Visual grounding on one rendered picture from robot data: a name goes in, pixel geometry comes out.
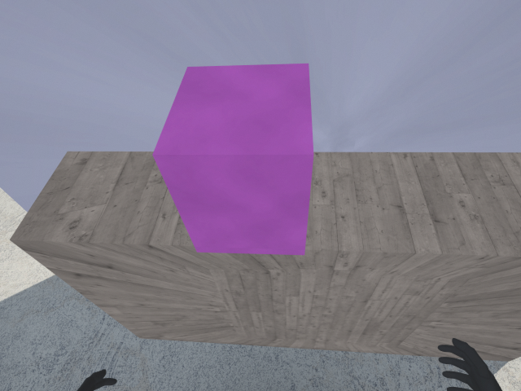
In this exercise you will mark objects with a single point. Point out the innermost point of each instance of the right robot hand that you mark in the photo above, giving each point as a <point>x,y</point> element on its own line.
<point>479,377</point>

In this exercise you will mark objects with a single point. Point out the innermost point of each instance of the carton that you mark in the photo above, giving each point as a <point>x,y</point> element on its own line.
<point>236,153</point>

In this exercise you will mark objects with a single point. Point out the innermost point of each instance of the pedestal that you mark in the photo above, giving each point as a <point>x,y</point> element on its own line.
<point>404,252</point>

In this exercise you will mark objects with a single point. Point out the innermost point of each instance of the left robot hand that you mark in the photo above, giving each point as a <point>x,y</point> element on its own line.
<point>96,381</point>

